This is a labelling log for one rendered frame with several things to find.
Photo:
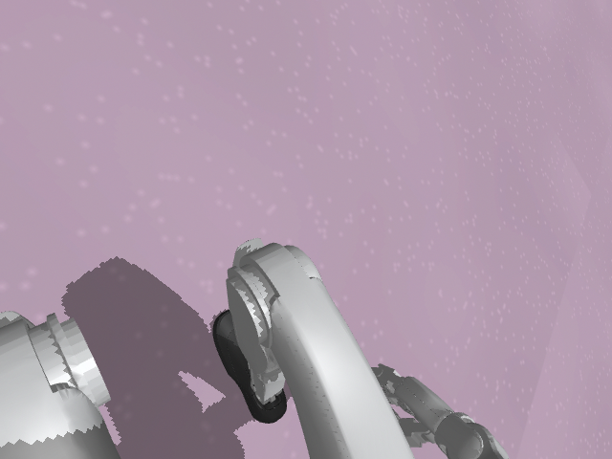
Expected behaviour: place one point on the right robot foot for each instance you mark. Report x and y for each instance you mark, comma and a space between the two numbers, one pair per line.
236, 366

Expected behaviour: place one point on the right robot hand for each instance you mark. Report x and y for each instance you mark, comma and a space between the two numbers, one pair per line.
417, 400

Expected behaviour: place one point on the right robot arm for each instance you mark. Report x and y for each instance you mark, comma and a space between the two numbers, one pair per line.
459, 437

